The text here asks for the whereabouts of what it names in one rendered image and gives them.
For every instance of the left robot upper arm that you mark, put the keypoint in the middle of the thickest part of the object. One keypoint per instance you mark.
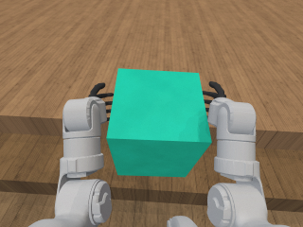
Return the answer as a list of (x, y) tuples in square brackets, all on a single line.
[(80, 203)]

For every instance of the right robot upper arm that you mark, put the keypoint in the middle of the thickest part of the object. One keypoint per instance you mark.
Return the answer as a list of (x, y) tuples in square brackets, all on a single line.
[(237, 205)]

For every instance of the left robot hand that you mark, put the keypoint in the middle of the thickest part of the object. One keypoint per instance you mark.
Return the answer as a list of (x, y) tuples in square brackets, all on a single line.
[(94, 92)]

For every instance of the robot left forearm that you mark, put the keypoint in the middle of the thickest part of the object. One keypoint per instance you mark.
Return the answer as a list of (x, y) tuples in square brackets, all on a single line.
[(81, 131)]

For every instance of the carton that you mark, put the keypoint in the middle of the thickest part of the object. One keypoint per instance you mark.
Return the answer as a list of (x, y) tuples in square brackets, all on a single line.
[(158, 123)]

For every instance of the robot right forearm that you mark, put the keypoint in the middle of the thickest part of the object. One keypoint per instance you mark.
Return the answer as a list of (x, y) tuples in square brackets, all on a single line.
[(235, 124)]

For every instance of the right robot thigh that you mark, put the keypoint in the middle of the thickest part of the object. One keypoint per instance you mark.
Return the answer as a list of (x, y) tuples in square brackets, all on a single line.
[(180, 221)]

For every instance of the right robot hand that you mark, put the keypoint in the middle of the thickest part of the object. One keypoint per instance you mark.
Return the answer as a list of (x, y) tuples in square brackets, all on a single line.
[(219, 90)]

